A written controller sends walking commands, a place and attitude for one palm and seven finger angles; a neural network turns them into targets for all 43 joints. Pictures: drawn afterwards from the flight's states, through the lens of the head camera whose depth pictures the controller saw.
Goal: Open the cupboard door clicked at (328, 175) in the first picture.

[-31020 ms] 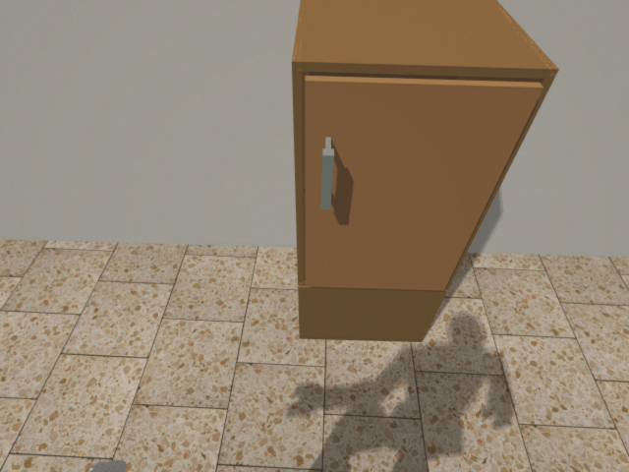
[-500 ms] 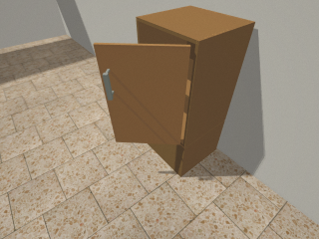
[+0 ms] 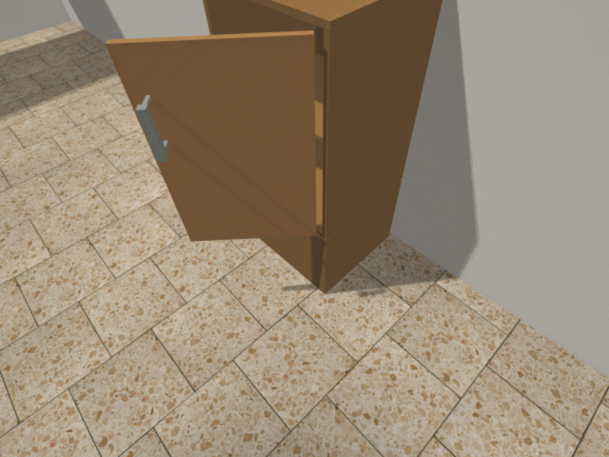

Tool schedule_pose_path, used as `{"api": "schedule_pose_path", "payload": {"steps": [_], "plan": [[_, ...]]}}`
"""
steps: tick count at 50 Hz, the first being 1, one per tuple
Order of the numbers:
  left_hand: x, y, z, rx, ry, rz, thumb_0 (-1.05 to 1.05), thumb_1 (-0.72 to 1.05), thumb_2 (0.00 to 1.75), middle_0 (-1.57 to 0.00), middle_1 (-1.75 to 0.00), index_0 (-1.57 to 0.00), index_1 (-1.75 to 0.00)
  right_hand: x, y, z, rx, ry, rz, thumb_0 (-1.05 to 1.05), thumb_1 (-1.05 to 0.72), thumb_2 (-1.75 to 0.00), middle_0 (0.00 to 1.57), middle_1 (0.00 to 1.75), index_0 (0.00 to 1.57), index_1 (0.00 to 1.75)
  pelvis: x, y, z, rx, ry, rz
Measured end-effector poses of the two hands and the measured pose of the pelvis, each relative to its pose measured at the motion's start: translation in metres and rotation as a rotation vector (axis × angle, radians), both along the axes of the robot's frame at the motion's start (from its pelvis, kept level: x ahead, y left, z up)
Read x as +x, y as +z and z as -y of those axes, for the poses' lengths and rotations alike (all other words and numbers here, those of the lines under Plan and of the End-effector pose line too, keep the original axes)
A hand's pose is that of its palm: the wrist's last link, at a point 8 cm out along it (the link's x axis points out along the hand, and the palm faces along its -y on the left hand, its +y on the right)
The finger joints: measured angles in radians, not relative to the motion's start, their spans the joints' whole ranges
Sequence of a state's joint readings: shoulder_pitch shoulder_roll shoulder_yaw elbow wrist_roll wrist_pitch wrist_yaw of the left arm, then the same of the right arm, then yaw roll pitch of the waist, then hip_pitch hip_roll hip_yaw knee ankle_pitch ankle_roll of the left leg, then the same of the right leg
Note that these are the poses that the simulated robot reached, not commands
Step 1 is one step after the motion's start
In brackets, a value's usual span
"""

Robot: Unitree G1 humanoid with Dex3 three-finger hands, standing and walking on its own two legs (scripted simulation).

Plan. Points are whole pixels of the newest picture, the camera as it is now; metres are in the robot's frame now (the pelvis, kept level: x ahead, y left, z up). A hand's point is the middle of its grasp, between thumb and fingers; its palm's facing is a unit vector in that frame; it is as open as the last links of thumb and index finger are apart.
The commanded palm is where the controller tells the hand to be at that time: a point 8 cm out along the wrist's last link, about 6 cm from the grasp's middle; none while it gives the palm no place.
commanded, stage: come to a stop and stand still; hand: left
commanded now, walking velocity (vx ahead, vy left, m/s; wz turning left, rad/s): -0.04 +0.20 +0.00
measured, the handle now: (155, 129) +0.74 +0.34 +0.02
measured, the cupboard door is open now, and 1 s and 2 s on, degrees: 48 48 48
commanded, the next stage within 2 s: look again from close up in 0.48 s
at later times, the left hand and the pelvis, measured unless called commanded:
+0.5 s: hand out of the picture +0.04 +0.17 -0.17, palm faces +0.06 -0.98 -0.20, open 7.4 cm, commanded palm none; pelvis +0.03 +0.00 +0.00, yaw +0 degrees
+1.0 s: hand out of the picture +0.03 +0.16 -0.16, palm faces +0.02 -0.98 -0.18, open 7.4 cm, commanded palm none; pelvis +0.03 -0.01 +0.01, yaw -1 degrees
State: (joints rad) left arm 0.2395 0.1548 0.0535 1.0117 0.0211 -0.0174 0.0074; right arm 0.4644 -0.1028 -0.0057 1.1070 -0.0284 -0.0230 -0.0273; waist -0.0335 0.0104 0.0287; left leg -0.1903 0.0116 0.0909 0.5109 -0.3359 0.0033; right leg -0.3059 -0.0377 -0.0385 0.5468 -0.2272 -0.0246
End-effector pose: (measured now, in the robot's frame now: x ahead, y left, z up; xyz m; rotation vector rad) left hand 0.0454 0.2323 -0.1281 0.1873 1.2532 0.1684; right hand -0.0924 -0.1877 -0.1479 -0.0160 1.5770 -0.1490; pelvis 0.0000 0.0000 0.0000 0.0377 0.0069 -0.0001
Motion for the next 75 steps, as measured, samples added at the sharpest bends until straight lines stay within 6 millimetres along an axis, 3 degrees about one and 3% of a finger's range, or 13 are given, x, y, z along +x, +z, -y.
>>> {"api": "schedule_pose_path", "payload": {"steps": [4,12,19,25,29,34,43,49,54,59,67,71,75], "plan": [[0.007,0.002,0.012,0.005,0.026,0.015,0.0,0.95,0.89,-0.2,-0.3,-0.2,-0.3,0.028,-0.002,0.018,-0.007,0.027,0.011,0.01,-0.91,-0.9,0.2,0.29,0.2,0.3,0.008,0.002,0.009,-0.024,0.015,0.013],[0.004,-0.006,0.015,-0.024,0.05,-0.039,0.0,0.94,0.89,-0.2,-0.3,-0.2,-0.3,0.12,0.006,0.044,-0.086,0.071,0.196,0.01,-0.91,-0.9,0.2,0.29,0.19,0.3,0.024,0.004,0.01,-0.033,0.006,0.023],[-0.001,-0.014,0.012,-0.042,0.074,-0.079,0.01,0.93,0.89,-0.2,-0.3,-0.2,-0.3,0.179,0.012,0.043,-0.119,0.132,0.308,0.01,-0.91,-0.9,0.2,0.29,0.19,0.3,0.03,0.002,0.005,-0.026,0.001,0.027],[-0.009,-0.01,0.012,-0.037,0.055,-0.101,0.01,0.91,0.89,-0.2,-0.3,-0.2,-0.3,0.206,0.014,0.037,-0.102,0.141,0.376,0.01,-0.91,-0.9,0.2,0.29,0.19,0.3,0.029,0.004,0.003,-0.025,-0.007,0.018],[-0.01,-0.008,0.012,-0.034,0.043,-0.101,0.01,0.91,0.89,-0.2,-0.3,-0.2,-0.3,0.206,0.014,0.034,-0.089,0.132,0.388,0.01,-0.91,-0.9,0.2,0.29,0.2,0.3,0.028,0.005,0.004,-0.025,-0.011,0.02],[-0.008,-0.006,0.013,-0.034,0.03,-0.092,0.01,0.91,0.89,-0.2,-0.3,-0.2,-0.3,0.19,0.014,0.036,-0.09,0.11,0.356,0.0,-0.92,-0.9,0.2,0.29,0.2,0.3,0.028,0.007,0.004,-0.026,-0.013,0.023],[-0.009,-0.005,0.016,-0.045,0.021,-0.099,0.01,0.92,0.89,-0.2,-0.3,-0.2,-0.3,0.136,0.013,0.043,-0.1,0.1,0.209,0.0,-0.92,-0.9,0.2,0.29,0.2,0.3,0.032,0.011,0.005,-0.027,-0.009,0.028],[-0.015,-0.006,0.022,-0.059,0.022,-0.129,0.01,0.91,0.89,-0.2,-0.3,-0.2,-0.3,0.103,0.012,0.034,-0.076,0.079,0.117,0.01,-0.92,-0.9,0.2,0.29,0.19,0.3,0.034,0.012,0.006,-0.028,-0.009,0.03],[-0.022,-0.007,0.029,-0.073,0.028,-0.153,0.01,0.91,0.89,-0.2,-0.3,-0.2,-0.3,0.089,0.011,0.024,-0.052,0.063,0.078,0.01,-0.91,-0.9,0.2,0.29,0.19,0.3,0.037,0.012,0.007,-0.028,-0.009,0.029],[-0.028,-0.008,0.037,-0.089,0.037,-0.17,0.01,0.91,0.89,-0.2,-0.3,-0.2,-0.3,0.088,0.01,0.016,-0.035,0.055,0.074,0.01,-0.91,-0.9,0.2,0.29,0.2,0.3,0.039,0.012,0.007,-0.027,-0.01,0.029],[-0.034,-0.011,0.046,-0.109,0.063,-0.187,0.01,0.91,0.89,-0.2,-0.3,-0.2,-0.3,0.103,0.007,0.014,-0.026,0.064,0.1,0.01,-0.91,-0.9,0.2,0.29,0.2,0.3,0.046,0.009,0.008,-0.029,-0.008,0.025],[-0.038,-0.015,0.042,-0.119,0.112,-0.192,0.01,0.91,0.89,-0.2,-0.3,-0.2,-0.3,0.116,0.006,0.017,-0.044,0.083,0.098,0.01,-0.91,-0.9,0.2,0.29,0.2,0.3,0.057,0.005,0.002,-0.045,0.003,0.02],[-0.041,-0.019,0.03,-0.13,0.156,-0.214,0.0,0.9,0.89,-0.2,-0.3,-0.2,-0.3,0.141,0.01,0.019,-0.083,0.106,0.114,0.01,-0.91,-0.9,0.2,0.29,0.2,0.3,0.074,0.003,-0.01,-0.056,0.013,0.017]]}}
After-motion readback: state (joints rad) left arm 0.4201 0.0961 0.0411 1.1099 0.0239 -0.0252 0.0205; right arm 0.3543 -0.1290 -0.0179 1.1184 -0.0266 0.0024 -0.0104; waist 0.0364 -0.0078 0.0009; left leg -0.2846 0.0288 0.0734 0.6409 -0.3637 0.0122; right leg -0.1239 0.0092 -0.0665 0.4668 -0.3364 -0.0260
